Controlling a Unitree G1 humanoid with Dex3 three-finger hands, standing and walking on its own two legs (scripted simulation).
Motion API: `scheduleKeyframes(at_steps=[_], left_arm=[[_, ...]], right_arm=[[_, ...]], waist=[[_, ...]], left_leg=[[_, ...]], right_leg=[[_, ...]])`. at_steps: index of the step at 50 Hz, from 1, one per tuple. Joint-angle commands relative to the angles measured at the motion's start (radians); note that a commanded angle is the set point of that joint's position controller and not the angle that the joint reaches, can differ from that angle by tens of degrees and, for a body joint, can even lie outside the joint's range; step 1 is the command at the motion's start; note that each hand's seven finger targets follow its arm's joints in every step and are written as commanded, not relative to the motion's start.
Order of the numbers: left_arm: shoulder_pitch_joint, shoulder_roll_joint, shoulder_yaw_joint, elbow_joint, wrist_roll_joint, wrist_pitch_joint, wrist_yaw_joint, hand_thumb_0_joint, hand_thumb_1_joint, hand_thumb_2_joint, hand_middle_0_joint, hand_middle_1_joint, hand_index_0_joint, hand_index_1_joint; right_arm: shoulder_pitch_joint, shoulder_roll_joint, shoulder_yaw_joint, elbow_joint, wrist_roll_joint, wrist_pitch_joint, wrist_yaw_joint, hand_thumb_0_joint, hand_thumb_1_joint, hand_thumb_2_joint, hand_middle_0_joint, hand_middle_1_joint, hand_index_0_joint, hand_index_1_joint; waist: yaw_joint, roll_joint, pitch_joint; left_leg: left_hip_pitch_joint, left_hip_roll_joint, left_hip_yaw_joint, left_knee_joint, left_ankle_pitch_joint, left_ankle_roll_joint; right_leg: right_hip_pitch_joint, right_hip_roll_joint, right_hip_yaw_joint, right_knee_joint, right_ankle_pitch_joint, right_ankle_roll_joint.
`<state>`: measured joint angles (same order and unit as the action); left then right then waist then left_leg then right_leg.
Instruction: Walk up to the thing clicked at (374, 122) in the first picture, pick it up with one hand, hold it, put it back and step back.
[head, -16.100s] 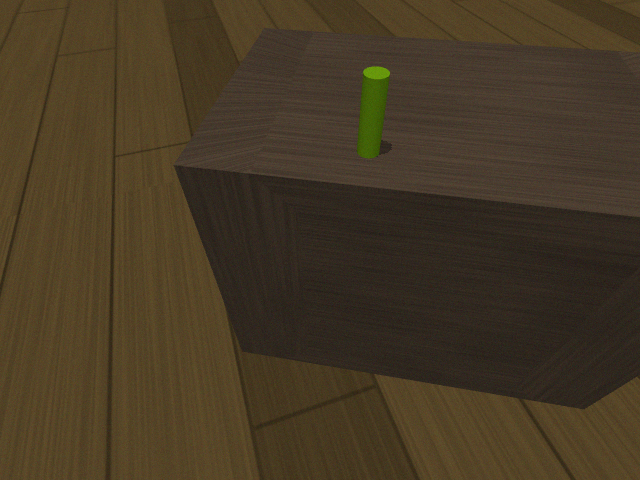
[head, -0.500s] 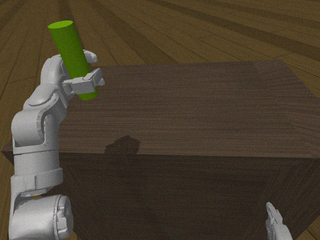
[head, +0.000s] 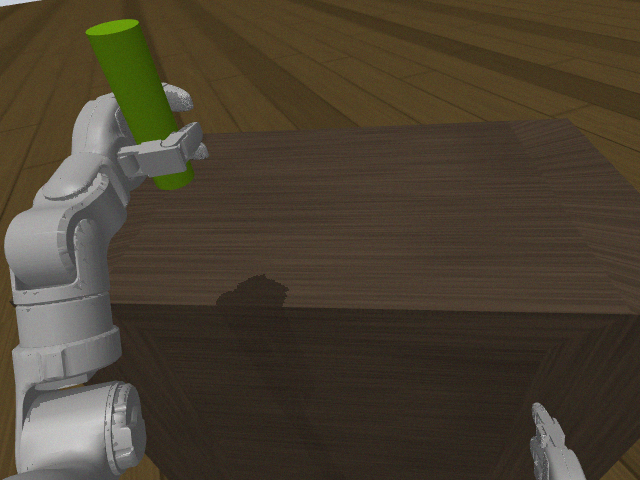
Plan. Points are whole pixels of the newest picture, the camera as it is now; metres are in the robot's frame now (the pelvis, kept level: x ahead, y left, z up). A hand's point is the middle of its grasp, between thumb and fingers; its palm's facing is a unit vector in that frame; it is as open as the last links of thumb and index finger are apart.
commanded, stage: hold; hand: left
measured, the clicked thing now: (148, 113) +0.35 +0.18 +0.35
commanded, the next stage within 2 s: none
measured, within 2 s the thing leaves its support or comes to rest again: neither
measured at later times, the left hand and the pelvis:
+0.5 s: hand (172, 141) +0.34 +0.16 +0.32, palm faces +0.10 -1.00 +0.00, open 5.5 cm; pelvis +0.00 +0.00 +0.00, yaw +0 degrees
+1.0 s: hand (165, 140) +0.33 +0.17 +0.32, palm faces +0.10 -1.00 +0.00, open 5.5 cm; pelvis +0.00 +0.00 +0.00, yaw +0 degrees
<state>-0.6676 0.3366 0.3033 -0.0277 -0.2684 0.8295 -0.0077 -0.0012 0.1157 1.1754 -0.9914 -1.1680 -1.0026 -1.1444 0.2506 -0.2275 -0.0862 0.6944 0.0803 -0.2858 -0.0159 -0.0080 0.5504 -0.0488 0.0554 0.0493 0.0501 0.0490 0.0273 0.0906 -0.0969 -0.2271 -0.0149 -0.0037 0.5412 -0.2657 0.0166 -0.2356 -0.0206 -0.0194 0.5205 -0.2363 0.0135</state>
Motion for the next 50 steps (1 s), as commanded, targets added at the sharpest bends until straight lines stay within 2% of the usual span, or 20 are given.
scheduleKeyframes(at_steps=[1, 3, 6, 7, 8, 10, 12, 14, 16, 17, 19, 27, 30, 36, 41, 42, 44, 45, 46, 50], left_arm=[[-0.525, 0.216, 0.071, -0.232, -0.015, -0.071, -0.004, 0.000, 0.555, 1.362, -1.347, -1.435, -1.358, -1.442], [-0.546, 0.237, 0.086, -0.264, -0.017, -0.066, -0.001, 0.000, 0.567, 1.359, -1.350, -1.435, -1.361, -1.441], [-0.526, 0.241, 0.095, -0.260, -0.018, -0.054, -0.001, 0.000, 0.582, 1.365, -1.349, -1.443, -1.364, -1.446], [-0.512, 0.215, 0.071, -0.238, -0.015, -0.045, -0.004, 0.000, 0.589, 1.365, -1.350, -1.441, -1.366, -1.443], [-0.536, 0.217, 0.073, -0.268, -0.017, -0.044, -0.002, 0.000, 0.574, 1.364, -1.354, -1.447, -1.368, -1.451], [-0.526, 0.245, 0.096, -0.298, -0.020, -0.038, 0.003, 0.000, 0.602, 1.370, -1.349, -1.445, -1.366, -1.445], [-0.495, 0.200, 0.067, -0.235, -0.019, -0.017, -0.001, 0.000, 0.581, 1.385, -1.361, -1.461, -1.375, -1.465], [-0.513, 0.215, 0.081, -0.269, -0.023, -0.022, 0.005, 0.000, 0.595, 1.374, -1.354, -1.454, -1.371, -1.455], [-0.534, 0.230, 0.079, -0.254, -0.018, -0.016, 0.006, 0.000, 0.586, 1.379, -1.361, -1.459, -1.377, -1.461], [-0.533, 0.236, 0.089, -0.268, -0.022, -0.018, 0.009, 0.000, 0.597, 1.374, -1.358, -1.455, -1.374, -1.456], [-0.513, 0.209, 0.073, -0.272, -0.021, -0.022, 0.007, 0.000, 0.606, 1.369, -1.359, -1.453, -1.375, -1.454], [-0.558, 0.249, 0.096, -0.294, -0.017, -0.035, 0.014, 0.000, 0.603, 1.376, -1.374, -1.464, -1.392, -1.464], [-0.531, 0.214, 0.071, -0.263, -0.017, -0.033, 0.009, 0.000, 0.629, 1.391, -1.384, -1.478, -1.403, -1.475], [-0.520, 0.209, 0.063, -0.290, -0.022, -0.028, -0.004, 0.000, 0.602, 1.360, -1.365, -1.452, -1.384, -1.449], [-0.524, 0.250, 0.107, -0.263, -0.027, -0.028, -0.001, 0.000, 0.630, 1.399, -1.381, -1.479, -1.400, -1.477], [-0.530, 0.249, 0.104, -0.276, -0.029, -0.028, 0.000, 0.000, 0.650, 1.402, -1.383, -1.477, -1.404, -1.474], [-0.520, 0.236, 0.097, -0.258, -0.026, -0.027, 0.004, 0.000, 0.645, 1.398, -1.383, -1.479, -1.403, -1.476], [-0.509, 0.221, 0.078, -0.228, -0.021, -0.024, 0.002, 0.000, 0.666, 1.410, -1.386, -1.486, -1.407, -1.482], [-0.511, 0.211, 0.066, -0.250, -0.022, -0.025, 0.001, 0.000, 0.654, 1.397, -1.388, -1.481, -1.408, -1.477], [-0.542, 0.220, 0.068, -0.250, -0.021, -0.034, -0.003, 0.000, 0.633, 1.400, -1.395, -1.488, -1.415, -1.485]], right_arm=[[-0.160, -0.100, -0.028, -0.179, 0.011, -0.064, 0.002, 0.000, 0.557, -0.054, 0.049, 0.050, 0.049, 0.050], [-0.157, -0.111, -0.038, -0.172, 0.012, -0.061, 0.001, 0.000, 0.555, -0.054, 0.049, 0.050, 0.049, 0.050], [-0.152, -0.111, -0.038, -0.162, 0.012, -0.061, 0.002, 0.000, 0.557, -0.054, 0.049, 0.050, 0.049, 0.050], [-0.162, -0.099, -0.026, -0.155, 0.013, -0.057, 0.004, 0.000, 0.560, -0.052, 0.049, 0.050, 0.049, 0.050], [-0.166, -0.104, -0.032, -0.173, 0.013, -0.056, 0.005, 0.000, 0.557, -0.053, 0.049, 0.050, 0.049, 0.050], [-0.170, -0.126, -0.049, -0.191, 0.016, -0.054, 0.006, 0.000, 0.562, -0.052, 0.049, 0.050, 0.049, 0.050], [-0.154, -0.101, -0.029, -0.174, 0.017, -0.046, 0.011, 0.000, 0.559, -0.053, 0.049, 0.050, 0.049, 0.050], [-0.158, -0.110, -0.037, -0.182, 0.016, -0.049, 0.009, 0.000, 0.561, -0.052, 0.049, 0.050, 0.049, 0.050], [-0.157, -0.123, -0.046, -0.189, 0.016, -0.047, 0.008, 0.000, 0.560, -0.053, 0.049, 0.050, 0.049, 0.050], [-0.161, -0.113, -0.040, -0.183, 0.019, -0.046, 0.009, 0.000, 0.562, -0.052, 0.049, 0.050, 0.049, 0.050], [-0.156, -0.104, -0.035, -0.178, 0.019, -0.045, 0.011, 0.000, 0.561, -0.052, 0.049, 0.050, 0.049, 0.050], [-0.155, -0.126, -0.053, -0.188, 0.015, -0.049, 0.002, 0.000, 0.558, -0.054, 0.049, 0.050, 0.049, 0.050], [-0.175, -0.109, -0.034, -0.191, 0.015, -0.052, 0.001, 0.000, 0.562, -0.052, 0.049, 0.050, 0.049, 0.050], [-0.168, -0.122, -0.045, -0.183, 0.016, -0.059, 0.001, 0.000, 0.560, -0.052, 0.049, 0.050, 0.049, 0.050], [-0.161, -0.129, -0.053, -0.185, 0.012, -0.062, -0.006, 0.000, 0.562, -0.053, 0.049, 0.050, 0.049, 0.050], [-0.166, -0.109, -0.033, -0.171, 0.015, -0.060, -0.004, 0.000, 0.567, -0.051, 0.049, 0.050, 0.050, 0.050], [-0.173, -0.117, -0.043, -0.176, 0.015, -0.064, -0.008, 0.000, 0.564, -0.052, 0.049, 0.050, 0.050, 0.050], [-0.162, -0.117, -0.045, -0.170, 0.016, -0.061, -0.007, 0.000, 0.565, -0.052, 0.049, 0.050, 0.050, 0.050], [-0.163, -0.111, -0.036, -0.172, 0.017, -0.064, -0.005, 0.000, 0.564, -0.052, 0.049, 0.050, 0.050, 0.050], [-0.165, -0.119, -0.042, -0.183, 0.016, -0.067, -0.006, 0.000, 0.561, -0.052, 0.049, 0.050, 0.049, 0.050]], waist=[[0.011, -0.069, -0.202], [0.006, -0.066, -0.226], [0.013, -0.074, -0.194], [0.011, -0.059, -0.180], [0.013, -0.060, -0.198], [0.019, -0.074, -0.212], [0.010, -0.087, -0.169], [0.014, -0.093, -0.187], [0.001, -0.092, -0.190], [0.017, -0.079, -0.190], [0.016, -0.071, -0.183], [0.009, -0.075, -0.220], [0.024, -0.062, -0.164], [0.014, -0.049, -0.198], [0.007, -0.090, -0.203], [0.016, -0.068, -0.190], [0.018, -0.078, -0.181], [0.004, -0.083, -0.172], [0.010, -0.086, -0.157], [0.006, -0.062, -0.193]], left_leg=[[0.070, -0.001, -0.010, -0.080, 0.136, -0.003], [0.074, -0.007, -0.002, -0.072, 0.153, 0.000], [0.061, -0.008, -0.001, -0.073, 0.133, 0.001], [0.057, -0.005, -0.004, -0.078, 0.134, -0.003], [0.067, -0.001, -0.008, -0.079, 0.138, -0.004], [0.066, -0.004, -0.010, -0.075, 0.138, -0.003], [0.057, -0.007, -0.001, -0.076, 0.131, 0.000], [0.055, -0.005, -0.005, -0.074, 0.131, 0.000], [0.062, -0.008, 0.001, -0.073, 0.123, 0.002], [0.057, -0.010, -0.002, -0.075, 0.117, 0.001], [0.055, -0.008, -0.003, -0.078, 0.114, -0.002], [0.067, -0.007, -0.004, -0.067, 0.128, 0.000], [0.039, 0.004, -0.021, -0.087, 0.090, -0.008], [0.056, 0.004, -0.018, -0.080, 0.092, -0.005], [0.048, -0.004, -0.007, -0.070, 0.093, 0.001], [0.037, -0.006, -0.006, -0.072, 0.095, 0.001], [0.043, -0.003, -0.009, -0.076, 0.086, -0.001], [0.039, -0.005, -0.006, -0.076, 0.078, 0.000], [0.028, -0.004, -0.008, -0.081, 0.061, 0.002], [0.051, 0.004, -0.018, -0.084, 0.072, -0.001]], right_leg=[[0.025, 0.019, -0.034, -0.076, 0.099, -0.018], [0.027, 0.016, -0.033, -0.076, 0.114, -0.018], [0.022, 0.016, -0.031, -0.078, 0.096, -0.017], [0.008, 0.018, -0.033, -0.074, 0.098, -0.018], [0.017, 0.018, -0.033, -0.073, 0.100, -0.020], [0.024, 0.018, -0.035, -0.069, 0.102, -0.016], [0.007, 0.019, -0.033, -0.076, 0.090, -0.018], [0.012, 0.017, -0.033, -0.074, 0.092, -0.016], [0.007, 0.017, -0.030, -0.076, 0.089, -0.015], [0.013, 0.017, -0.032, -0.075, 0.080, -0.016], [0.004, 0.018, -0.034, -0.070, 0.075, -0.018], [0.016, 0.018, -0.031, -0.068, 0.090, -0.015], [-0.004, 0.021, -0.035, -0.065, 0.060, -0.018], [0.000, 0.023, -0.035, -0.059, 0.060, -0.019], [0.013, 0.020, -0.029, -0.070, 0.063, -0.014], [0.008, 0.019, -0.031, -0.069, 0.063, -0.015], [0.002, 0.020, -0.032, -0.067, 0.055, -0.014], [-0.008, 0.019, -0.030, -0.069, 0.052, -0.015], [-0.009, 0.018, -0.031, -0.070, 0.039, -0.014], [-0.006, 0.019, -0.030, -0.061, 0.054, -0.016]])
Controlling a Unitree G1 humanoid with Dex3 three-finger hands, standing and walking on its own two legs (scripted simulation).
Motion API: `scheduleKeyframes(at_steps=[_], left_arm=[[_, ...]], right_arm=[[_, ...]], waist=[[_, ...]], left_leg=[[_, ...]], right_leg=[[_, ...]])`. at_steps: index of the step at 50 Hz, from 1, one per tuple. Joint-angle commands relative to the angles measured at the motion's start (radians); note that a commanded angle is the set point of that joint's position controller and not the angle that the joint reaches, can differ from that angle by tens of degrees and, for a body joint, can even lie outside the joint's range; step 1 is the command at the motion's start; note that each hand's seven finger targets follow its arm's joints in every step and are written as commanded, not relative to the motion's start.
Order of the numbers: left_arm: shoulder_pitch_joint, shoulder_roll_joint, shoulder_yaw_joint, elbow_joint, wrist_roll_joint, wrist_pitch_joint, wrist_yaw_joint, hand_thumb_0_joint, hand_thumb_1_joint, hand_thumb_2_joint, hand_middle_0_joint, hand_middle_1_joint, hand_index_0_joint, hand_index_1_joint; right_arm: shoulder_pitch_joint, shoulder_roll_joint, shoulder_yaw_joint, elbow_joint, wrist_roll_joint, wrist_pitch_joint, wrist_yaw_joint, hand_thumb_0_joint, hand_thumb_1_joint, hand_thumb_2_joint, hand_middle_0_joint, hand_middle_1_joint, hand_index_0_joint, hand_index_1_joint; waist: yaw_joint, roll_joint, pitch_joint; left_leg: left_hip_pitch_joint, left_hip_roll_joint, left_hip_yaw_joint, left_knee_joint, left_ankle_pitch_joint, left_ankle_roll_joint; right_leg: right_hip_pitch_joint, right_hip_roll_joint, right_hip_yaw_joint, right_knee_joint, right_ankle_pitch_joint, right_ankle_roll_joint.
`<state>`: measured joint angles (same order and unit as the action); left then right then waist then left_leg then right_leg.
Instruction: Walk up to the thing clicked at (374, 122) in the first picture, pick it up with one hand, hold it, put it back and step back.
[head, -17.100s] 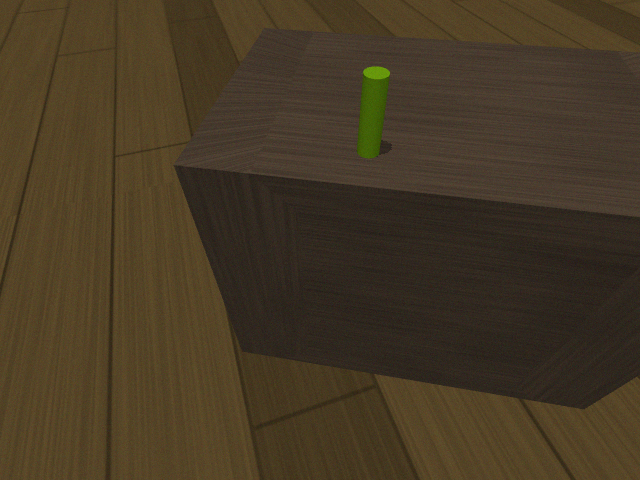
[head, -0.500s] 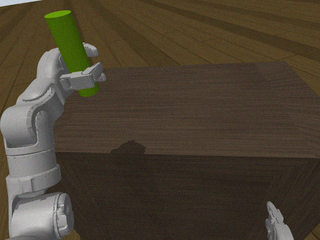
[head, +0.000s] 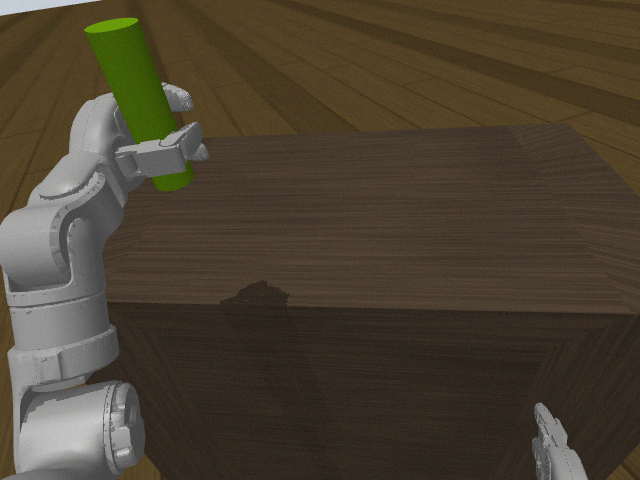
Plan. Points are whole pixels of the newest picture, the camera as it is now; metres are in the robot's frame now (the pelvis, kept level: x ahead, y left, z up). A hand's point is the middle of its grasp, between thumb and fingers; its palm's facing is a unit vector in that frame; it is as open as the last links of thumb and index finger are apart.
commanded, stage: hold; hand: left
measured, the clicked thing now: (147, 113) +0.34 +0.18 +0.35
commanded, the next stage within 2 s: crouch in 1.22 s
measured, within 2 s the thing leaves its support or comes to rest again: neither
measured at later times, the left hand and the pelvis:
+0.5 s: hand (180, 135) +0.34 +0.16 +0.33, palm faces +0.09 -1.00 -0.01, open 5.5 cm; pelvis +0.00 +0.00 +0.00, yaw +0 degrees
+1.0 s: hand (175, 133) +0.34 +0.16 +0.33, palm faces +0.09 -1.00 -0.01, open 5.5 cm; pelvis +0.00 +0.00 +0.00, yaw +0 degrees
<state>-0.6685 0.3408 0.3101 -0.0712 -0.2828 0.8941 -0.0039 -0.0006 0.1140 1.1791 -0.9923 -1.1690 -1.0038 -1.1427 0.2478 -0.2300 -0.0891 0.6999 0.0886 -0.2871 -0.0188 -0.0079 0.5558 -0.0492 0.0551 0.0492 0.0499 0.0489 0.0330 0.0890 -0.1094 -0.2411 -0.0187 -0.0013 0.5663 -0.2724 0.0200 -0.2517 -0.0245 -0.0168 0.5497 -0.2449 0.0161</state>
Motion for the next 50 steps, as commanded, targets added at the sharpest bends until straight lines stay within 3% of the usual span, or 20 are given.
scheduleKeyframes(at_steps=[1, 3, 6, 12, 14, 17, 18, 20, 21, 23, 24, 30, 31, 33, 34, 37, 38, 45, 48, 50], left_arm=[[-0.553, 0.197, 0.041, -0.201, -0.001, -0.095, -0.004, 0.000, 0.623, 1.393, -1.375, -1.473, -1.395, -1.470], [-0.578, 0.242, 0.070, -0.221, -0.001, -0.105, 0.001, 0.000, 0.632, 1.387, -1.377, -1.466, -1.396, -1.464], [-0.602, 0.257, 0.081, -0.212, -0.001, -0.108, 0.002, 0.000, 0.623, 1.395, -1.370, -1.466, -1.387, -1.467], [-0.579, 0.225, 0.052, -0.177, 0.004, -0.106, -0.002, 0.000, 0.660, 1.402, -1.381, -1.472, -1.398, -1.472], [-0.547, 0.239, 0.073, -0.147, 0.002, -0.098, -0.007, 0.000, 0.644, 1.402, -1.378, -1.475, -1.397, -1.473], [-0.560, 0.230, 0.063, -0.196, -0.001, -0.096, -0.015, 0.000, 0.635, 1.396, -1.374, -1.469, -1.392, -1.468], [-0.556, 0.250, 0.088, -0.192, -0.004, -0.095, -0.013, 0.000, 0.643, 1.410, -1.383, -1.481, -1.402, -1.481], [-0.539, 0.206, 0.054, -0.188, -0.005, -0.087, -0.012, 0.000, 0.641, 1.428, -1.376, -1.492, -1.395, -1.492], [-0.543, 0.238, 0.079, -0.201, -0.003, -0.089, -0.008, 0.000, 0.641, 1.426, -1.380, -1.490, -1.398, -1.489], [-0.569, 0.247, 0.081, -0.244, 0.000, -0.092, -0.002, 0.000, 0.644, 1.420, -1.381, -1.484, -1.400, -1.484], [-0.563, 0.255, 0.094, -0.209, -0.002, -0.089, 0.001, 0.000, 0.633, 1.421, -1.381, -1.485, -1.399, -1.486], [-0.565, 0.231, 0.073, -0.200, 0.000, -0.097, 0.003, 0.000, 0.647, 1.415, -1.369, -1.480, -1.388, -1.479], [-0.553, 0.224, 0.069, -0.211, -0.001, -0.099, 0.001, 0.000, 0.627, 1.409, -1.358, -1.475, -1.378, -1.473], [-0.588, 0.241, 0.069, -0.237, 0.003, -0.103, 0.001, 0.000, 0.623, 1.400, -1.364, -1.471, -1.384, -1.469], [-0.576, 0.248, 0.083, -0.182, 0.003, -0.099, -0.001, 0.000, 0.615, 1.407, -1.367, -1.475, -1.386, -1.475], [-0.569, 0.228, 0.065, -0.177, 0.002, -0.100, -0.005, 0.000, 0.632, 1.420, -1.375, -1.485, -1.395, -1.485], [-0.555, 0.239, 0.079, -0.150, 0.002, -0.100, -0.007, 0.000, 0.631, 1.419, -1.385, -1.490, -1.404, -1.489], [-0.602, 0.232, 0.050, -0.186, 0.002, -0.105, -0.015, 0.000, 0.622, 1.407, -1.365, -1.477, -1.387, -1.474], [-0.591, 0.238, 0.063, -0.151, 0.001, -0.105, -0.017, 0.000, 0.647, 1.405, -1.365, -1.467, -1.385, -1.465], [-0.591, 0.227, 0.054, -0.179, 0.002, -0.108, -0.012, 0.000, 0.631, 1.386, -1.359, -1.454, -1.379, -1.452]], right_arm=[[-0.172, -0.109, -0.031, -0.177, 0.007, -0.066, -0.003, 0.000, 0.565, -0.051, 0.049, 0.050, 0.050, 0.050], [-0.164, -0.124, -0.040, -0.196, 0.007, -0.071, -0.005, 0.000, 0.563, -0.052, 0.049, 0.050, 0.049, 0.050], [-0.171, -0.108, -0.028, -0.174, 0.005, -0.073, -0.008, 0.000, 0.564, -0.053, 0.049, 0.050, 0.049, 0.050], [-0.167, -0.108, -0.032, -0.173, 0.007, -0.079, -0.006, 0.000, 0.563, -0.053, 0.049, 0.050, 0.049, 0.050], [-0.158, -0.118, -0.038, -0.180, 0.008, -0.082, -0.003, 0.000, 0.561, -0.053, 0.049, 0.050, 0.049, 0.050], [-0.164, -0.104, -0.027, -0.183, 0.007, -0.081, 0.000, 0.000, 0.564, -0.052, 0.049, 0.050, 0.049, 0.050], [-0.152, -0.111, -0.032, -0.198, 0.006, -0.081, -0.001, 0.000, 0.563, -0.053, 0.049, 0.050, 0.049, 0.050], [-0.162, -0.091, -0.014, -0.198, 0.008, -0.076, 0.004, 0.000, 0.566, -0.053, 0.049, 0.050, 0.049, 0.050], [-0.159, -0.108, -0.028, -0.204, 0.007, -0.076, 0.002, 0.000, 0.565, -0.053, 0.049, 0.050, 0.049, 0.050], [-0.155, -0.104, -0.030, -0.216, 0.008, -0.075, 0.003, 0.000, 0.569, -0.051, 0.049, 0.050, 0.049, 0.050], [-0.146, -0.112, -0.035, -0.200, 0.006, -0.071, 0.002, 0.000, 0.561, -0.054, 0.049, 0.050, 0.049, 0.050], [-0.133, -0.096, -0.027, -0.184, 0.007, -0.072, -0.001, 0.000, 0.562, -0.054, 0.049, 0.050, 0.049, 0.050], [-0.143, -0.096, -0.026, -0.190, 0.009, -0.076, 0.000, 0.000, 0.564, -0.053, 0.049, 0.050, 0.049, 0.050], [-0.148, -0.110, -0.037, -0.207, 0.005, -0.079, -0.002, 0.000, 0.563, -0.053, 0.049, 0.050, 0.049, 0.050], [-0.135, -0.106, -0.030, -0.191, 0.005, -0.077, -0.002, 0.000, 0.559, -0.055, 0.049, 0.050, 0.049, 0.050], [-0.162, -0.088, -0.014, -0.185, 0.006, -0.076, -0.003, 0.000, 0.564, -0.053, 0.049, 0.050, 0.049, 0.050], [-0.146, -0.103, -0.031, -0.194, 0.003, -0.079, -0.005, 0.000, 0.562, -0.053, 0.049, 0.050, 0.049, 0.050], [-0.159, -0.100, -0.017, -0.211, 0.004, -0.085, -0.003, 0.000, 0.566, -0.052, 0.049, 0.050, 0.049, 0.050], [-0.148, -0.104, -0.020, -0.201, 0.003, -0.085, -0.008, 0.000, 0.565, -0.053, 0.049, 0.050, 0.049, 0.050], [-0.163, -0.097, -0.016, -0.200, 0.004, -0.089, -0.005, 0.000, 0.563, -0.053, 0.049, 0.050, 0.049, 0.050]], waist=[[-0.001, -0.044, -0.161], [0.002, -0.066, -0.190], [0.006, -0.058, -0.191], [0.003, -0.044, -0.192], [0.006, -0.074, -0.171], [0.008, -0.046, -0.200], [0.004, -0.078, -0.204], [0.011, -0.062, -0.175], [0.011, -0.076, -0.181], [0.004, -0.058, -0.227], [0.008, -0.091, -0.197], [-0.006, -0.077, -0.183], [0.005, -0.065, -0.182], [0.001, -0.064, -0.213], [-0.001, -0.079, -0.195], [0.013, -0.052, -0.163], [-0.003, -0.080, -0.184], [0.002, -0.050, -0.185], [-0.006, -0.065, -0.171], [0.010, -0.045, -0.176]], left_leg=[[0.061, 0.005, -0.015, -0.109, 0.085, -0.007], [0.068, 0.007, -0.023, -0.105, 0.083, -0.005], [0.058, -0.003, -0.010, -0.102, 0.079, -0.002], [0.068, 0.009, -0.026, -0.109, 0.079, -0.010], [0.051, 0.009, -0.026, -0.108, 0.064, -0.007], [0.068, 0.002, -0.014, -0.101, 0.096, -0.006], [0.073, 0.005, -0.018, -0.095, 0.108, -0.005], [0.057, 0.004, -0.018, -0.099, 0.109, -0.007], [0.064, 0.009, -0.025, -0.101, 0.105, -0.007], [0.078, -0.005, -0.002, -0.088, 0.133, -0.003], [0.060, 0.000, -0.009, -0.090, 0.123, -0.002], [0.070, -0.002, -0.006, -0.092, 0.106, -0.001], [0.067, -0.002, -0.007, -0.094, 0.111, -0.003], [0.077, -0.004, -0.003, -0.089, 0.124, -0.002], [0.070, -0.004, -0.004, -0.088, 0.121, -0.001], [0.048, -0.005, -0.003, -0.099, 0.106, -0.004], [0.059, -0.006, 0.000, -0.091, 0.105, 0.001], [0.065, -0.002, -0.007, -0.107, 0.081, -0.001], [0.058, 0.002, -0.013, -0.109, 0.062, -0.001], [0.058, 0.009, -0.022, -0.116, 0.059, -0.006]], right_leg=[[-0.004, 0.024, -0.034, -0.089, 0.063, -0.022], [0.017, 0.024, -0.034, -0.091, 0.066, -0.017], [0.019, 0.020, -0.031, -0.097, 0.054, -0.019], [0.007, 0.024, -0.036, -0.086, 0.064, -0.020], [0.001, 0.026, -0.037, -0.092, 0.046, -0.017], [0.012, 0.024, -0.034, -0.090, 0.067, -0.021], [0.016, 0.026, -0.032, -0.092, 0.080, -0.017], [0.014, 0.024, -0.032, -0.087, 0.084, -0.020], [0.010, 0.028, -0.033, -0.086, 0.081, -0.018], [0.028, 0.022, -0.031, -0.089, 0.097, -0.020], [0.031, 0.024, -0.033, -0.091, 0.089, -0.016], [0.007, 0.023, -0.032, -0.088, 0.081, -0.017], [0.010, 0.024, -0.034, -0.084, 0.081, -0.019], [0.018, 0.023, -0.034, -0.086, 0.090, -0.019], [0.014, 0.022, -0.032, -0.089, 0.091, -0.017], [0.008, 0.021, -0.033, -0.091, 0.074, -0.021], [0.017, 0.019, -0.031, -0.096, 0.079, -0.017], [0.010, 0.022, -0.031, -0.093, 0.060, -0.020], [0.003, 0.022, -0.030, -0.097, 0.052, -0.017], [0.005, 0.025, -0.036, -0.088, 0.049, -0.019]])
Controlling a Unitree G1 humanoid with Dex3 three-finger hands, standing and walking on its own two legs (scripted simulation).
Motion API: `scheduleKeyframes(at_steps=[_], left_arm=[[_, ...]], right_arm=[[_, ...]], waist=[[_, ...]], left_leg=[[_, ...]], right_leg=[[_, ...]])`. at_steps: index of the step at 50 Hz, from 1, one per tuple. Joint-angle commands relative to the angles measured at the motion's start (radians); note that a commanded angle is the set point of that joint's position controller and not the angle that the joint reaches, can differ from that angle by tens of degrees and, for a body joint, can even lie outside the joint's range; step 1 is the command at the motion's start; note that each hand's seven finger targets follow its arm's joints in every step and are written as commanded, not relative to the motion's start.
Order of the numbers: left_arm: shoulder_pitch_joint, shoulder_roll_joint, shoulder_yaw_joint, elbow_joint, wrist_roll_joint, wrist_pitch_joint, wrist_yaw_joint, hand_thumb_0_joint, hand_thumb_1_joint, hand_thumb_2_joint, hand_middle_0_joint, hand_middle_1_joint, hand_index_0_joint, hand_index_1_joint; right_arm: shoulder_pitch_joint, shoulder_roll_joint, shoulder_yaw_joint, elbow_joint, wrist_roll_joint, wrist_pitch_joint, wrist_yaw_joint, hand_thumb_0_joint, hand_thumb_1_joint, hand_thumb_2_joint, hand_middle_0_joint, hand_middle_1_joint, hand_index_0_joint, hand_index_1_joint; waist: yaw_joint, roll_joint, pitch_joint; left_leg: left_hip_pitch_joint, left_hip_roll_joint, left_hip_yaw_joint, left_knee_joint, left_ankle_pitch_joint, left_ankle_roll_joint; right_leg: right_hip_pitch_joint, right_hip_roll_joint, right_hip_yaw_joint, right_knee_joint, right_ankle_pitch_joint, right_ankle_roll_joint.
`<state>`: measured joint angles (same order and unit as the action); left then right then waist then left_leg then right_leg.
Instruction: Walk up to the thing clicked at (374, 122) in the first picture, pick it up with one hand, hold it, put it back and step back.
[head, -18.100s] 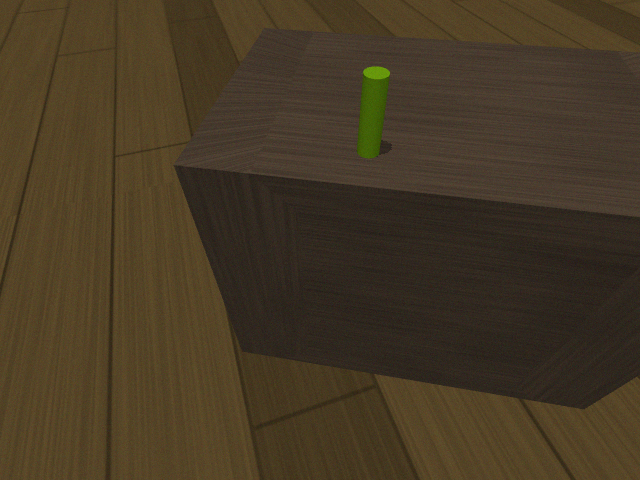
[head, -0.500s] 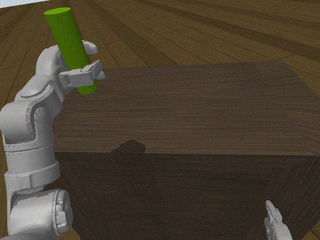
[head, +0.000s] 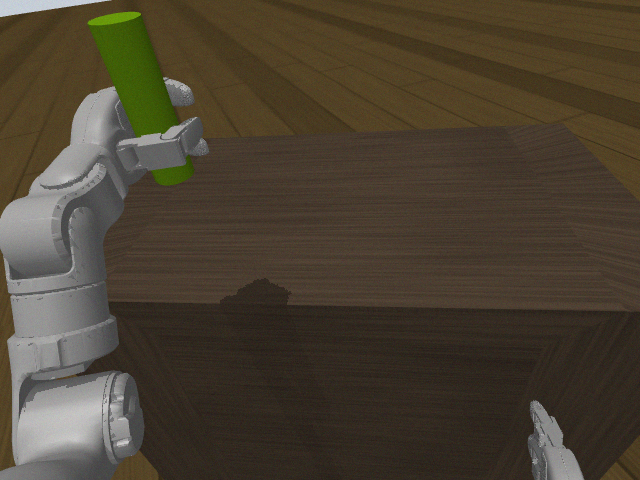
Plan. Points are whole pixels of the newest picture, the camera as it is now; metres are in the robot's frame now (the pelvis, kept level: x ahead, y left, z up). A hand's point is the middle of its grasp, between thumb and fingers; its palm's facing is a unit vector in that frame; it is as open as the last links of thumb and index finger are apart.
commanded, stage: hold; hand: left
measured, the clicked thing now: (148, 107) +0.34 +0.18 +0.36
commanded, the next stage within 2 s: crouch in 0.22 s
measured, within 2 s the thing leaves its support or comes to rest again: neither
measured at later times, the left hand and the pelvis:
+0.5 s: hand (176, 138) +0.34 +0.16 +0.32, palm faces +0.11 -0.99 +0.00, open 5.5 cm; pelvis -0.01 +0.00 +0.00, yaw +0 degrees
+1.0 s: hand (204, 174) +0.42 +0.18 +0.24, palm faces +0.16 -0.99 +0.01, open 5.5 cm; pelvis +0.00 -0.01 +0.00, yaw -1 degrees
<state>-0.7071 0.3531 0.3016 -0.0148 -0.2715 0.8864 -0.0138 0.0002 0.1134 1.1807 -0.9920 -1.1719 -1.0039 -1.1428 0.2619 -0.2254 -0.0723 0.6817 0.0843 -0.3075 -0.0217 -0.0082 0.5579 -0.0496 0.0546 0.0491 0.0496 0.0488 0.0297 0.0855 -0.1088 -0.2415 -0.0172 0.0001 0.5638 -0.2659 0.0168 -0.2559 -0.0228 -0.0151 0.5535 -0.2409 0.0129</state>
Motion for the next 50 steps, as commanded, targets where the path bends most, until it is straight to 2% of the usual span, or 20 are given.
scheduleKeyframes(at_steps=[1, 6, 7, 9, 12, 13, 16, 17, 19, 25, 27, 28, 37, 40, 41, 45, 46, 47, 48, 50], left_arm=[[-0.548, 0.222, 0.071, -0.232, -0.008, -0.098, -0.001, 0.000, 0.635, 1.393, -1.361, -1.464, -1.382, -1.461], [-0.538, 0.234, 0.091, -0.222, -0.010, -0.088, 0.008, 0.000, 0.637, 1.404, -1.364, -1.468, -1.384, -1.466], [-0.545, 0.237, 0.092, -0.229, -0.010, -0.087, 0.011, 0.000, 0.630, 1.397, -1.361, -1.468, -1.383, -1.464], [-0.553, 0.220, 0.078, -0.242, -0.010, -0.088, 0.013, 0.000, 0.597, 1.412, -1.368, -1.485, -1.389, -1.483], [-0.511, 0.228, 0.091, -0.198, -0.014, -0.083, 0.013, 0.000, 0.618, 1.407, -1.367, -1.483, -1.390, -1.479], [-0.517, 0.231, 0.099, -0.201, -0.014, -0.085, 0.010, 0.000, 0.617, 1.413, -1.376, -1.488, -1.396, -1.486], [-0.551, 0.226, 0.075, -0.244, -0.009, -0.095, 0.009, 0.000, 0.582, 1.453, -1.419, -1.536, -1.424, -1.550], [-0.549, 0.229, 0.077, -0.230, -0.006, -0.092, 0.011, 0.000, 0.568, 1.375, -1.411, -1.488, -1.421, -1.490], [-0.529, 0.211, 0.065, -0.163, -0.006, -0.088, 0.007, 0.000, 0.595, 1.382, -1.418, -1.482, -1.428, -1.485], [-0.522, 0.206, 0.058, -0.050, 0.001, -0.126, 0.011, 0.000, 0.611, 1.361, -1.412, -1.467, -1.423, -1.468], [-0.539, 0.192, 0.030, -0.026, 0.010, -0.160, 0.010, 0.000, 0.625, 1.358, -1.402, -1.450, -1.410, -1.452], [-0.548, 0.206, 0.042, 0.015, 0.013, -0.180, 0.009, 0.000, 0.642, 1.359, -1.406, -1.456, -1.415, -1.458], [-0.673, 0.280, 0.051, 0.066, 0.053, -0.401, 0.021, 0.000, 0.624, 1.349, -1.388, -1.444, -1.394, -1.448], [-0.638, 0.298, 0.067, 0.125, 0.061, -0.462, 0.010, 0.000, 0.623, 1.353, -1.397, -1.458, -1.407, -1.459], [-0.637, 0.310, 0.073, 0.147, 0.062, -0.479, 0.007, 0.000, 0.599, 1.354, -1.408, -1.470, -1.418, -1.471], [-0.634, 0.282, 0.042, 0.195, 0.075, -0.539, -0.003, 0.000, 0.620, 1.367, -1.428, -1.490, -1.442, -1.488], [-0.619, 0.285, 0.053, 0.218, 0.073, -0.548, -0.002, 0.000, 0.621, 1.368, -1.423, -1.485, -1.435, -1.484], [-0.599, 0.294, 0.064, 0.260, 0.071, -0.558, -0.005, 0.000, 0.628, 1.384, -1.433, -1.503, -1.445, -1.502], [-0.594, 0.279, 0.044, 0.253, 0.076, -0.568, -0.007, 0.000, 0.633, 1.392, -1.433, -1.507, -1.446, -1.506], [-0.605, 0.284, 0.035, 0.264, 0.083, -0.591, -0.013, 0.000, 0.619, 1.380, -1.442, -1.506, -1.455, -1.504]], right_arm=[[-0.164, -0.104, -0.035, -0.178, 0.007, -0.068, -0.004, 0.000, 0.559, -0.054, 0.049, 0.050, 0.049, 0.050], [-0.168, -0.114, -0.052, -0.183, 0.006, -0.067, -0.001, 0.000, 0.563, -0.053, 0.049, 0.050, 0.049, 0.050], [-0.177, -0.106, -0.039, -0.177, 0.006, -0.069, 0.000, 0.000, 0.562, -0.053, 0.049, 0.050, 0.049, 0.050], [-0.172, -0.095, -0.040, -0.167, 0.008, -0.069, 0.001, 0.000, 0.560, -0.053, 0.049, 0.050, 0.049, 0.050], [-0.162, -0.093, -0.036, -0.157, 0.009, -0.071, 0.001, 0.000, 0.565, -0.052, 0.049, 0.050, 0.049, 0.050], [-0.161, -0.097, -0.038, -0.172, 0.006, -0.072, -0.001, 0.000, 0.558, -0.054, 0.049, 0.050, 0.049, 0.050], [-0.170, -0.098, -0.040, -0.174, 0.008, -0.072, -0.002, 0.000, 0.538, -0.067, 0.049, 0.051, 0.050, 0.051], [-0.174, -0.098, -0.035, -0.171, 0.007, -0.071, -0.004, 0.000, 0.571, -0.049, 0.050, 0.051, 0.050, 0.051], [-0.171, -0.112, -0.051, -0.159, 0.008, -0.073, -0.005, 0.000, 0.585, -0.045, 0.050, 0.051, 0.050, 0.051], [-0.175, -0.115, -0.052, -0.114, 0.002, -0.085, -0.014, 0.000, 0.584, -0.043, 0.050, 0.051, 0.050, 0.051], [-0.191, -0.108, -0.041, -0.112, -0.002, -0.096, -0.019, 0.000, 0.590, -0.042, 0.050, 0.051, 0.050, 0.051], [-0.166, -0.115, -0.045, -0.113, -0.007, -0.100, -0.025, 0.000, 0.588, -0.043, 0.050, 0.051, 0.050, 0.051], [-0.175, -0.134, -0.055, -0.101, -0.027, -0.137, -0.054, 0.000, 0.576, -0.047, 0.050, 0.051, 0.050, 0.051], [-0.189, -0.120, -0.036, -0.100, -0.033, -0.144, -0.059, 0.000, 0.572, -0.047, 0.050, 0.051, 0.050, 0.051], [-0.198, -0.136, -0.050, -0.108, -0.033, -0.143, -0.064, 0.000, 0.567, -0.048, 0.050, 0.051, 0.050, 0.051], [-0.194, -0.116, -0.032, -0.128, -0.037, -0.142, -0.069, 0.000, 0.571, -0.046, 0.050, 0.050, 0.050, 0.050], [-0.192, -0.104, -0.025, -0.101, -0.037, -0.138, -0.069, 0.000, 0.570, -0.046, 0.050, 0.050, 0.050, 0.050], [-0.174, -0.117, -0.036, -0.098, -0.037, -0.134, -0.070, 0.000, 0.567, -0.048, 0.050, 0.050, 0.050, 0.050], [-0.196, -0.132, -0.048, -0.120, -0.037, -0.136, -0.072, 0.000, 0.572, -0.046, 0.050, 0.050, 0.050, 0.050], [-0.142, -0.118, -0.036, -0.113, -0.039, -0.132, -0.068, 0.000, 0.569, -0.046, 0.050, 0.050, 0.050, 0.050]], waist=[[0.009, -0.040, -0.185], [0.002, -0.077, -0.187], [0.017, -0.072, -0.165], [0.009, -0.047, -0.184], [0.012, -0.087, -0.150], [0.010, -0.101, -0.180], [0.011, -0.061, -0.179], [0.012, -0.058, -0.174], [-0.008, -0.085, -0.144], [-0.012, -0.099, -0.100], [-0.016, -0.089, -0.100], [-0.031, -0.119, -0.110], [-0.036, -0.017, -0.272], [-0.024, -0.061, -0.277], [-0.027, -0.058, -0.289], [-0.033, -0.045, -0.289], [-0.028, -0.042, -0.275], [-0.039, -0.070, -0.260], [-0.039, -0.059, -0.255], [-0.052, -0.052, -0.268]], left_leg=[[0.062, 0.008, -0.024, -0.112, 0.057, -0.002], [0.056, 0.004, -0.016, -0.105, 0.063, 0.001], [0.041, 0.007, -0.022, -0.111, 0.051, -0.001], [0.056, -0.001, -0.009, -0.106, 0.062, -0.002], [0.026, -0.011, 0.006, -0.100, 0.048, 0.007], [0.047, -0.010, 0.004, -0.095, 0.066, 0.007], [0.049, -0.008, 0.001, -0.103, 0.057, 0.004], [0.050, -0.005, -0.001, -0.106, 0.057, 0.003], [0.043, 0.004, -0.014, -0.116, 0.030, 0.003], [0.000, 0.004, -0.018, -0.128, -0.033, 0.006], [-0.004, 0.001, -0.013, -0.132, -0.053, 0.006], [0.007, 0.001, -0.013, -0.128, -0.058, 0.010], [0.065, 0.005, -0.016, -0.094, 0.020, 0.000], [0.023, -0.001, -0.009, -0.080, 0.064, 0.003], [0.033, 0.000, -0.007, -0.077, 0.075, 0.003], [0.037, 0.003, -0.008, -0.088, 0.081, 0.000], [0.027, 0.000, -0.004, -0.087, 0.085, 0.001], [0.019, 0.001, -0.001, -0.086, 0.097, 0.004], [0.025, 0.001, 0.000, -0.088, 0.095, 0.002], [0.035, 0.003, 0.003, -0.091, 0.100, 0.003]], right_leg=[[0.012, 0.023, -0.036, -0.091, 0.051, -0.016], [0.020, 0.026, -0.035, -0.100, 0.049, -0.013], [0.023, 0.028, -0.038, -0.096, 0.038, -0.014], [0.009, 0.023, -0.034, -0.098, 0.045, -0.015], [0.016, 0.019, -0.034, -0.111, 0.020, -0.013], [0.023, 0.019, -0.030, -0.111, 0.039, -0.010], [0.015, 0.018, -0.029, -0.102, 0.039, -0.014], [0.010, 0.019, -0.030, -0.101, 0.039, -0.015], [-0.007, 0.024, -0.034, -0.101, 0.028, -0.011], [-0.027, 0.021, -0.030, -0.112, -0.012, -0.006], [-0.038, 0.019, -0.028, -0.112, -0.032, -0.008], [-0.042, 0.018, -0.025, -0.118, -0.033, -0.004], [-0.033, 0.017, -0.022, -0.081, 0.042, -0.014], [0.011, 0.016, -0.020, -0.080, 0.066, -0.012], [0.013, 0.017, -0.016, -0.080, 0.077, -0.013], [0.012, 0.021, -0.018, -0.083, 0.090, -0.014], [0.013, 0.020, -0.018, -0.086, 0.089, -0.014], [0.015, 0.022, -0.015, -0.087, 0.102, -0.013], [0.009, 0.023, -0.015, -0.088, 0.102, -0.014], [0.007, 0.023, -0.015, -0.095, 0.108, -0.014]])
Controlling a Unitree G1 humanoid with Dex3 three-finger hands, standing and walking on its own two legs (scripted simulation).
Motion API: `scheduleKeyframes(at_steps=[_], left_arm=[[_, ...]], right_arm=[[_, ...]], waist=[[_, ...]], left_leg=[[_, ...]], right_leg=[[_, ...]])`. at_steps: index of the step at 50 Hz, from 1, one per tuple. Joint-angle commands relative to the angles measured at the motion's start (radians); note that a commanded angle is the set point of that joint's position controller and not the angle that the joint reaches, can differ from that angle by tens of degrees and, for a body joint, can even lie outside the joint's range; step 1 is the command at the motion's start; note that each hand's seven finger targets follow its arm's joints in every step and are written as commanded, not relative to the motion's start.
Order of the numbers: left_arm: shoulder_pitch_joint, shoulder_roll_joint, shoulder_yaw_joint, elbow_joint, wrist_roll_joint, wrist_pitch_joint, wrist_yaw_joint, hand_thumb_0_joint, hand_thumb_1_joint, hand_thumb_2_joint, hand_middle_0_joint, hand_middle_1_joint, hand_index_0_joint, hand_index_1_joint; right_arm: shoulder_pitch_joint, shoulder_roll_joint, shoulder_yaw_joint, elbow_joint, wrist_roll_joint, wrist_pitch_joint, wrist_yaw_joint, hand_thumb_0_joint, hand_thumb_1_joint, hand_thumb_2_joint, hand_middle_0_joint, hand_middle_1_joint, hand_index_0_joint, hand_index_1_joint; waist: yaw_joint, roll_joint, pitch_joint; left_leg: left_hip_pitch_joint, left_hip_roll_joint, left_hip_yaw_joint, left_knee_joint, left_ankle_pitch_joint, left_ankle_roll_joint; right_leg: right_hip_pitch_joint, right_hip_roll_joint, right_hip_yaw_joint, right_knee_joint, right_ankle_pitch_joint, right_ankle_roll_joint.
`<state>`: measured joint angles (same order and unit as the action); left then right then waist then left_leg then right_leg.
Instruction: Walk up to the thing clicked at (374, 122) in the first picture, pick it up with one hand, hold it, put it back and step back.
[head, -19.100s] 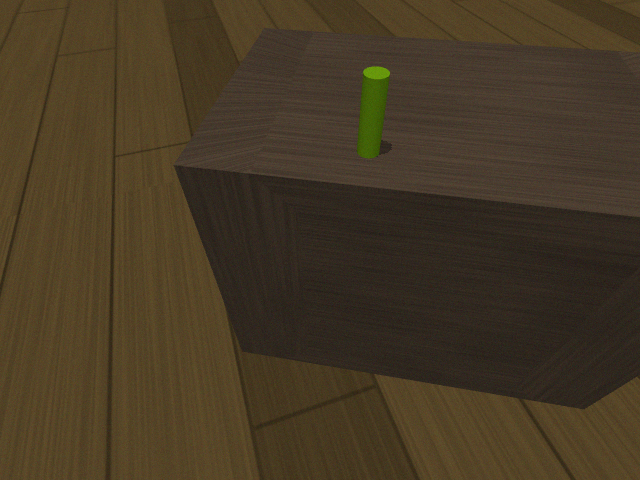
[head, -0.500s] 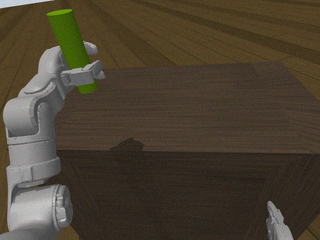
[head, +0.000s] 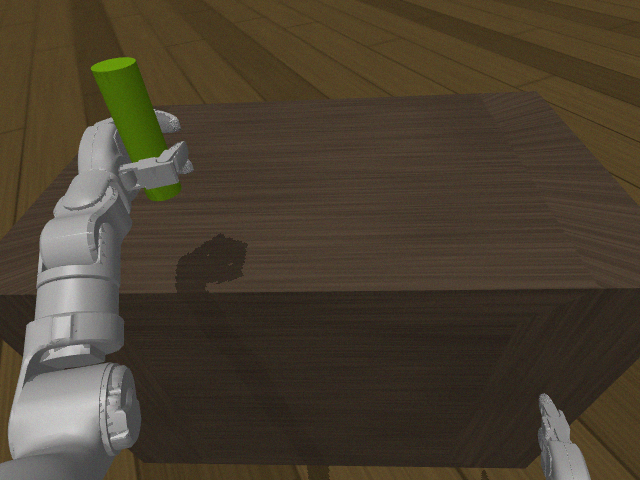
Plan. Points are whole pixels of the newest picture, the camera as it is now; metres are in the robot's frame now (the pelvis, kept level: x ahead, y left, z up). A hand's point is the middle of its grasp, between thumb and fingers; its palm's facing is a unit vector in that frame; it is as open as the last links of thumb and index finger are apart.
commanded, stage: crouch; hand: left
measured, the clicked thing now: (141, 135) +0.42 +0.21 +0.27
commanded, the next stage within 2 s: lower in 0.68 s
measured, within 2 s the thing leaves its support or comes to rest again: rests again in 1.96 s
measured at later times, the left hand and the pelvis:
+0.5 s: hand (171, 164) +0.45 +0.20 +0.21, palm faces +0.17 -0.99 +0.00, open 5.5 cm; pelvis +0.02 +0.01 +0.00, yaw +0 degrees
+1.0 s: hand (179, 178) +0.47 +0.20 +0.17, palm faces +0.18 -0.98 +0.01, open 5.5 cm; pelvis +0.02 +0.00 +0.01, yaw +0 degrees
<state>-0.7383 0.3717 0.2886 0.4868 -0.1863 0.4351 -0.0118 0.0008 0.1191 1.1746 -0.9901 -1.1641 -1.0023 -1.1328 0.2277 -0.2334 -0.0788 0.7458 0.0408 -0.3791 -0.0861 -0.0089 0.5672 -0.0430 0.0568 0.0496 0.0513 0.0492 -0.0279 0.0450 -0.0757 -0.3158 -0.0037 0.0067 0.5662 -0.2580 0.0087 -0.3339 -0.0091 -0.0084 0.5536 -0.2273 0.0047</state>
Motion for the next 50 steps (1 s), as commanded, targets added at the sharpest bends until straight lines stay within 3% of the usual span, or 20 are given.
scheduleKeyframes(at_steps=[1, 5, 8, 10, 16, 18, 20, 23, 25, 26, 27, 29, 31, 33, 35, 42, 44, 46, 48, 50], left_arm=[[-0.535, 0.266, 0.062, -0.205, -0.007, -0.146, -0.020, 0.000, 0.618, 1.384, -1.447, -1.510, -1.459, -1.509], [-0.543, 0.268, 0.050, -0.208, -0.006, -0.190, -0.037, 0.000, 0.656, 1.386, -1.453, -1.515, -1.469, -1.511], [-0.579, 0.259, 0.045, -0.253, -0.008, -0.223, -0.035, 0.000, 0.658, 1.388, -1.427, -1.502, -1.442, -1.498], [-0.549, 0.254, 0.049, -0.208, -0.009, -0.233, -0.030, 0.000, 0.629, 1.384, -1.432, -1.507, -1.448, -1.502], [-0.554, 0.257, 0.050, -0.203, 0.000, -0.273, -0.027, 0.000, 0.651, 1.404, -1.433, -1.507, -1.446, -1.505], [-0.526, 0.246, 0.050, -0.176, -0.004, -0.278, -0.027, 0.000, 0.639, 1.409, -1.429, -1.510, -1.443, -1.509], [-0.530, 0.244, 0.050, -0.174, -0.001, -0.288, -0.026, 0.000, 0.635, 1.412, -1.427, -1.506, -1.439, -1.507], [-0.509, 0.261, 0.072, -0.128, -0.005, -0.297, -0.023, 0.000, 0.640, 1.433, -1.438, -1.528, -1.450, -1.529], [-0.532, 0.251, 0.057, -0.142, 0.004, -0.315, -0.025, 0.000, 0.640, 1.422, -1.415, -1.507, -1.430, -1.506], [-0.529, 0.284, 0.084, -0.127, 0.005, -0.322, -0.020, 0.000, 0.635, 1.414, -1.416, -1.503, -1.431, -1.502], [-0.536, 0.262, 0.061, -0.127, 0.007, -0.325, -0.021, 0.000, 0.658, 1.424, -1.412, -1.508, -1.427, -1.506], [-0.581, 0.262, 0.053, -0.152, 0.012, -0.343, -0.024, 0.000, 0.670, 1.437, -1.421, -1.515, -1.436, -1.514], [-0.509, 0.311, 0.112, -0.056, 0.004, -0.343, -0.021, 0.000, 0.633, 1.439, -1.425, -1.528, -1.442, -1.525], [-0.578, 0.240, 0.036, -0.118, 0.010, -0.371, -0.038, 0.000, 0.652, 1.429, -1.395, -1.498, -1.409, -1.498], [-0.562, 0.301, 0.081, -0.072, 0.010, -0.376, -0.034, 0.000, 0.677, 1.433, -1.420, -1.513, -1.435, -1.510], [-0.548, 0.286, 0.067, 0.018, 0.014, -0.413, -0.050, 0.000, 0.653, 1.402, -1.420, -1.505, -1.433, -1.505], [-0.504, 0.275, 0.069, 0.068, 0.008, -0.427, -0.057, 0.000, 0.664, 1.399, -1.425, -1.507, -1.439, -1.506], [-0.533, 0.289, 0.076, 0.052, -0.001, -0.451, -0.061, 0.000, 0.666, 1.394, -1.421, -1.503, -1.434, -1.501], [-0.523, 0.302, 0.082, 0.090, 0.004, -0.470, -0.059, 0.000, 0.668, 1.379, -1.405, -1.491, -1.422, -1.485], [-0.570, 0.305, 0.071, 0.039, 0.011, -0.500, -0.060, 0.000, 0.680, 1.379, -1.416, -1.496, -1.433, -1.490]], right_arm=[[-0.104, -0.107, -0.025, -0.170, 0.004, -0.058, -0.002, 0.000, 0.568, -0.047, 0.050, 0.050, 0.050, 0.050], [-0.088, -0.122, -0.031, -0.194, 0.002, -0.054, 0.001, 0.000, 0.571, -0.045, 0.050, 0.050, 0.050, 0.050], [-0.102, -0.095, -0.009, -0.215, 0.004, -0.051, 0.007, 0.000, 0.573, -0.045, 0.050, 0.050, 0.050, 0.050], [-0.092, -0.130, -0.039, -0.203, 0.001, -0.047, 0.004, 0.000, 0.567, -0.046, 0.050, 0.050, 0.050, 0.050], [-0.078, -0.098, -0.011, -0.210, -0.001, -0.035, 0.012, 0.000, 0.569, -0.046, 0.050, 0.050, 0.050, 0.050], [-0.081, -0.124, -0.028, -0.201, 0.000, -0.030, 0.010, 0.000, 0.567, -0.047, 0.050, 0.050, 0.050, 0.050], [-0.081, -0.105, -0.016, -0.164, -0.002, -0.024, 0.016, 0.000, 0.567, -0.047, 0.050, 0.050, 0.050, 0.050], [-0.095, -0.130, -0.031, -0.191, -0.001, -0.018, 0.014, 0.000, 0.562, -0.048, 0.050, 0.050, 0.050, 0.050], [-0.089, -0.092, 0.006, -0.161, -0.005, -0.009, 0.022, 0.000, 0.567, -0.047, 0.050, 0.050, 0.050, 0.050], [-0.111, -0.107, -0.004, -0.204, -0.002, -0.006, 0.019, 0.000, 0.564, -0.048, 0.050, 0.050, 0.050, 0.050], [-0.106, -0.112, -0.020, -0.175, -0.004, 0.002, 0.018, 0.000, 0.568, -0.046, 0.050, 0.050, 0.050, 0.050], [-0.099, -0.095, -0.001, -0.185, -0.006, 0.010, 0.020, 0.000, 0.570, -0.047, 0.050, 0.050, 0.050, 0.050], [-0.115, -0.148, -0.037, -0.214, -0.004, 0.015, 0.011, 0.000, 0.564, -0.048, 0.050, 0.050, 0.050, 0.050], [-0.086, -0.086, 0.011, -0.169, -0.008, 0.027, 0.018, 0.000, 0.569, -0.048, 0.050, 0.050, 0.050, 0.050], [-0.113, -0.117, -0.012, -0.204, -0.006, 0.028, 0.012, 0.000, 0.570, -0.047, 0.050, 0.050, 0.050, 0.050], [-0.087, -0.088, 0.013, -0.172, -0.007, 0.059, 0.019, 0.000, 0.561, -0.049, 0.049, 0.050, 0.049, 0.050], [-0.111, -0.073, 0.020, -0.140, -0.004, 0.069, 0.021, 0.000, 0.563, -0.048, 0.049, 0.050, 0.049, 0.050], [-0.136, -0.115, -0.004, -0.193, -0.004, 0.071, 0.018, 0.000, 0.564, -0.048, 0.050, 0.050, 0.049, 0.050], [-0.108, -0.114, -0.003, -0.168, -0.006, 0.083, 0.020, 0.000, 0.564, -0.047, 0.050, 0.050, 0.050, 0.050], [-0.146, -0.104, 0.002, -0.207, -0.005, 0.092, 0.018, 0.000, 0.561, -0.048, 0.050, 0.050, 0.050, 0.050]], waist=[[0.009, -0.029, -0.292], [-0.013, -0.009, -0.324], [0.004, 0.017, -0.329], [-0.007, 0.015, -0.301], [-0.004, 0.023, -0.318], [-0.012, 0.019, -0.308], [0.005, 0.026, -0.294], [-0.008, 0.003, -0.302], [0.006, 0.018, -0.323], [0.001, 0.020, -0.335], [-0.002, 0.037, -0.330], [-0.005, 0.017, -0.354], [-0.021, -0.030, -0.349], [-0.022, 0.027, -0.327], [-0.015, 0.013, -0.338], [-0.035, 0.002, -0.322], [-0.024, -0.011, -0.286], [-0.037, -0.017, -0.332], [-0.038, -0.002, -0.312], [-0.037, 0.006, -0.360]], left_leg=[[0.105, -0.011, -0.005, -0.092, 0.107, 0.014], [0.148, -0.009, -0.002, -0.082, 0.171, 0.014], [0.157, -0.006, -0.005, -0.094, 0.186, 0.009], [0.171, 0.002, -0.012, -0.095, 0.199, 0.005], [0.182, 0.005, -0.012, -0.097, 0.235, 0.002], [0.192, 0.010, -0.017, -0.101, 0.242, -0.002], [0.179, 0.014, -0.021, -0.104, 0.252, -0.005], [0.176, 0.009, -0.015, -0.102, 0.255, -0.001], [0.178, 0.012, -0.019, -0.102, 0.289, -0.006], [0.192, 0.014, -0.019, -0.096, 0.314, -0.009], [0.194, 0.011, -0.015, -0.098, 0.306, -0.008], [0.189, 0.010, -0.014, -0.101, 0.291, -0.001], [0.182, 0.006, -0.011, -0.098, 0.283, 0.006], [0.194, 0.009, -0.011, -0.105, 0.280, 0.001], [0.189, 0.006, -0.010, -0.106, 0.263, 0.004], [0.163, 0.006, -0.006, -0.105, 0.257, 0.010], [0.116, -0.005, 0.002, -0.103, 0.224, 0.018], [0.138, -0.003, 0.001, -0.098, 0.230, 0.017], [0.129, 0.003, -0.005, -0.096, 0.229, 0.013], [0.141, 0.000, -0.005, -0.086, 0.236, 0.014]], right_leg=[[0.099, 0.010, -0.023, -0.094, 0.109, -0.004], [0.094, 0.013, -0.021, -0.091, 0.174, -0.006], [0.103, 0.016, -0.025, -0.090, 0.182, -0.011], [0.085, 0.021, -0.030, -0.090, 0.186, -0.014], [0.101, 0.023, -0.031, -0.093, 0.213, -0.017], [0.088, 0.025, -0.034, -0.095, 0.213, -0.019], [0.091, 0.027, -0.036, -0.093, 0.213, -0.021], [0.108, 0.025, -0.031, -0.101, 0.225, -0.019], [0.112, 0.025, -0.033, -0.095, 0.239, -0.022], [0.111, 0.025, -0.033, -0.095, 0.250, -0.022], [0.105, 0.025, -0.030, -0.096, 0.249, -0.023], [0.129, 0.023, -0.031, -0.100, 0.254, -0.019], [0.140, 0.020, -0.026, -0.107, 0.260, -0.013], [0.103, 0.020, -0.026, -0.105, 0.249, -0.019], [0.119, 0.019, -0.028, -0.113, 0.241, -0.016], [0.111, 0.019, -0.023, -0.115, 0.249, -0.014], [0.103, 0.011, -0.017, -0.116, 0.236, -0.007], [0.108, 0.012, -0.017, -0.109, 0.243, -0.007], [0.088, 0.017, -0.022, -0.105, 0.235, -0.011], [0.099, 0.013, -0.018, -0.102, 0.244, -0.009]])
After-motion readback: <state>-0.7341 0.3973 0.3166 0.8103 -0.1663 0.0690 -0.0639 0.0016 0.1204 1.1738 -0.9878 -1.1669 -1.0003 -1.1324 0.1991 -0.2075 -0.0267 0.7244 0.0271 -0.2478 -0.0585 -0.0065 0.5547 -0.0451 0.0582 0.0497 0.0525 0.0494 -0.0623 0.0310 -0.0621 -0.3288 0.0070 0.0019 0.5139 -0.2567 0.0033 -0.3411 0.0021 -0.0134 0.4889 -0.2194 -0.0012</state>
